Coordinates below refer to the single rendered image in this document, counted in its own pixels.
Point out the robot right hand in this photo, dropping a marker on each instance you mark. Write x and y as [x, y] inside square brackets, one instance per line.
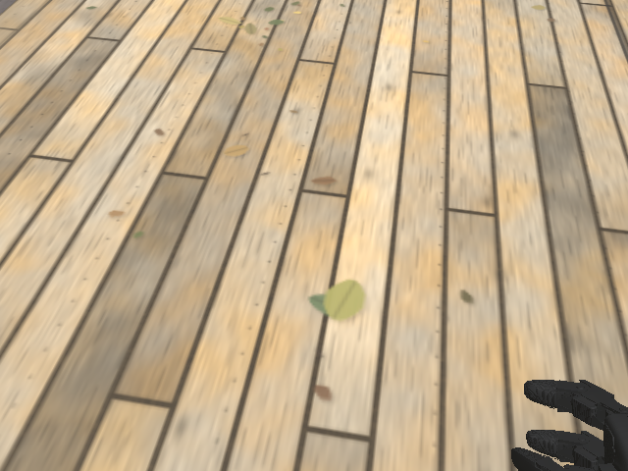
[592, 405]

